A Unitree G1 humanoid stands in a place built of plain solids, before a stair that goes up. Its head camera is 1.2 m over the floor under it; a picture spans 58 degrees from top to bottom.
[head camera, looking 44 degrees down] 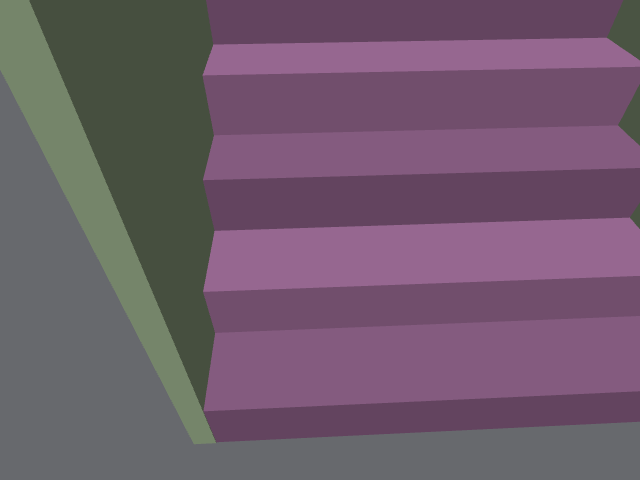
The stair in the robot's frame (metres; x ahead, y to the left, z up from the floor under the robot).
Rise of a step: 0.18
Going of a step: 0.22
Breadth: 1.21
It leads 3 degrees to the left of straight ahead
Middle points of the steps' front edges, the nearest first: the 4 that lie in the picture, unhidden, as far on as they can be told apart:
0.49 -0.33 0.19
0.71 -0.32 0.37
0.93 -0.31 0.54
1.15 -0.29 0.72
